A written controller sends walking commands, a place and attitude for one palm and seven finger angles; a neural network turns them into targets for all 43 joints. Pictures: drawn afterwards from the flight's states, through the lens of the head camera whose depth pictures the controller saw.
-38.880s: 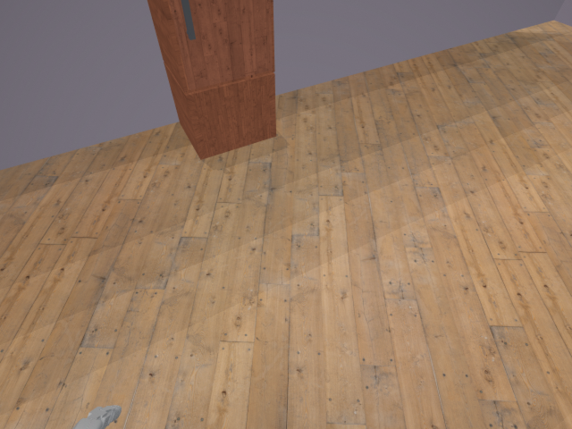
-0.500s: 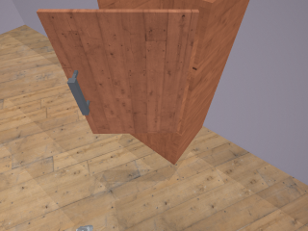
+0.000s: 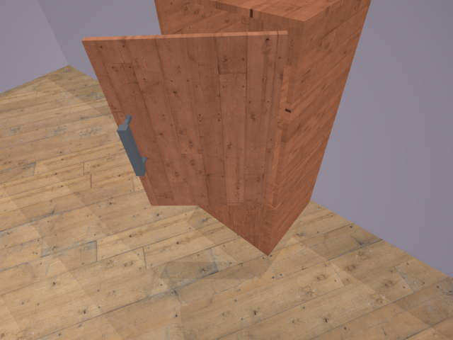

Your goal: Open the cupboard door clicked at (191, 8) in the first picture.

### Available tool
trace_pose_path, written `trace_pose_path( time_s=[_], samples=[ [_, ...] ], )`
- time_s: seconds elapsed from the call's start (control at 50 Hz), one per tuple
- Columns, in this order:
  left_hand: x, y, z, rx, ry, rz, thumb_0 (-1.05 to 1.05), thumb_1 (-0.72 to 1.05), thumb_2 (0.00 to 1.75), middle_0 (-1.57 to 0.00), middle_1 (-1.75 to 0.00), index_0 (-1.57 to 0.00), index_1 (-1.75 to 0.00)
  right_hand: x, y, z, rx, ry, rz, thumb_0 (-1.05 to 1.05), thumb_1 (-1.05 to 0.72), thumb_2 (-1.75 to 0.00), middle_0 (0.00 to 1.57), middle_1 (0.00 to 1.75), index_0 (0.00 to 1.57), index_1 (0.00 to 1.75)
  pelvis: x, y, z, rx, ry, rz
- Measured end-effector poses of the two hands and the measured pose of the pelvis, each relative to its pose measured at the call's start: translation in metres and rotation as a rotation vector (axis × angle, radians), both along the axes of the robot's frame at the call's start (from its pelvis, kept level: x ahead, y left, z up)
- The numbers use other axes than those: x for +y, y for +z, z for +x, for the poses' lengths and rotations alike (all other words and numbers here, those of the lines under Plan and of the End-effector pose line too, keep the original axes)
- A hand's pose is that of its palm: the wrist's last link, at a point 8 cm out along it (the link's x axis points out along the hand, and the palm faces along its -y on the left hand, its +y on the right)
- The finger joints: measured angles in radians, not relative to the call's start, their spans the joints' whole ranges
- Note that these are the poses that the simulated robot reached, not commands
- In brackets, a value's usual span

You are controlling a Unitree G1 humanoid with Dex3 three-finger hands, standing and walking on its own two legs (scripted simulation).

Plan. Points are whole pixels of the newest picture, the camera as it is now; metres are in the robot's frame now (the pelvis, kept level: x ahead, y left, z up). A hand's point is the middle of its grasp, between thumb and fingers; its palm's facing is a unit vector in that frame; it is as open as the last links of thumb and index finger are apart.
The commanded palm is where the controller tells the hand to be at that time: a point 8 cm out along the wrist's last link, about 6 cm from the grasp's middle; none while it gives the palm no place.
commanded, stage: come to a stop and stand still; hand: left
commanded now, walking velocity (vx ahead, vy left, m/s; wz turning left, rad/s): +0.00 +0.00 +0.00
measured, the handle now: (134, 146) +0.58 +0.30 -0.02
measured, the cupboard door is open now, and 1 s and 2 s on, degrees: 39 39 39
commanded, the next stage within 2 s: look again from close up in 0.30 s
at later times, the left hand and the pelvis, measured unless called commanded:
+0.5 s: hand out of the picture +0.04 +0.18 -0.16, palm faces -0.03 -0.97 -0.23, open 7.4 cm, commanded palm none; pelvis +0.01 +0.00 +0.01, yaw +0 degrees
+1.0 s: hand out of the picture +0.06 +0.18 -0.16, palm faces +0.00 -0.98 -0.22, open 7.4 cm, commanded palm none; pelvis +0.04 +0.00 +0.01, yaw -1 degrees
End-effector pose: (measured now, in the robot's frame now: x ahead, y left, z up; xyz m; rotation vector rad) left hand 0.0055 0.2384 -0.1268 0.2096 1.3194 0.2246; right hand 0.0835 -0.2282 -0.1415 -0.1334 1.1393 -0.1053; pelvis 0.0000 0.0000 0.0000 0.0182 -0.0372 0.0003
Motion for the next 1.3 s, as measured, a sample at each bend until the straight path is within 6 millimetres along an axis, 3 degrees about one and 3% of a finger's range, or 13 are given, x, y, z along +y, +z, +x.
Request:
trace_pose_path(
  time_s=[0.14, 0.36, 0.46, 0.56, 0.7, 0.9, 1.14, 1.3],
  samples=[
    [-0.012, 0.004, 0.001, -0.016, -0.041, -0.033, 0.01, 0.90, 0.90, -0.20, -0.30, -0.20, -0.30, 0.002, 0.001, -0.029, 0.050, -0.010, 0.016, 0.00, -0.92, -0.89, 0.20, 0.30, 0.20, 0.30, -0.003, 0.006, -0.008, 0.013, -0.005, 0.002],
    [-0.010, 0.001, 0.018, 0.005, -0.064, -0.052, 0.01, 0.91, 0.90, -0.20, -0.30, -0.20, -0.30, -0.005, 0.003, -0.111, 0.308, -0.055, -0.018, 0.01, -0.91, -0.90, 0.20, 0.30, 0.20, 0.30, -0.003, 0.009, 0.000, 0.038, -0.005, -0.002],
    [-0.007, -0.001, 0.029, 0.014, -0.069, -0.054, 0.01, 0.91, 0.90, -0.20, -0.30, -0.20, -0.30, 0.002, 0.005, -0.124, 0.368, -0.070, -0.012, 0.01, -0.91, -0.90, 0.20, 0.30, 0.20, 0.30, -0.001, 0.010, 0.008, 0.042, -0.007, -0.002],
    [-0.007, -0.002, 0.041, 0.012, -0.068, -0.055, 0.01, 0.91, 0.90, -0.20, -0.30, -0.20, -0.30, 0.011, 0.003, -0.112, 0.358, -0.074, 0.002, 0.01, -0.91, -0.90, 0.20, 0.30, 0.20, 0.30, 0.000, 0.009, 0.017, 0.040, -0.009, -0.001],
    [-0.006, -0.003, 0.051, 0.006, -0.060, -0.051, 0.01, 0.92, 0.90, -0.20, -0.30, -0.20, -0.30, 0.020, -0.002, -0.072, 0.279, -0.058, 0.018, 0.01, -0.90, -0.89, 0.20, 0.30, 0.20, 0.30, 0.001, 0.009, 0.027, 0.038, -0.012, -0.001],
    [-0.008, -0.005, 0.048, 0.030, -0.042, -0.056, 0.01, 0.91, 0.90, -0.20, -0.30, -0.20, -0.30, 0.005, 0.001, -0.035, 0.223, -0.041, -0.023, 0.02, -0.92, -0.89, 0.20, 0.30, 0.20, 0.30, 0.001, 0.008, 0.038, 0.041, -0.013, 0.000],
    [-0.008, -0.007, 0.044, 0.041, -0.019, -0.057, 0.01, 0.91, 0.90, -0.20, -0.30, -0.20, -0.30, -0.001, 0.001, -0.019, 0.213, -0.031, -0.040, 0.01, -0.91, -0.89, 0.20, 0.30, 0.20, 0.30, 0.001, 0.007, 0.040, 0.046, -0.014, -0.004],
    [0.020, -0.012, 0.035, 0.031, 0.026, -0.040, 0.01, 0.90, 0.90, -0.20, -0.30, -0.20, -0.30, 0.013, 0.001, -0.015, 0.208, -0.019, -0.064, 0.01, -0.91, -0.90, 0.20, 0.30, 0.20, 0.30, 0.023, 0.001, 0.036, 0.042, 0.001, -0.003]
  ],
)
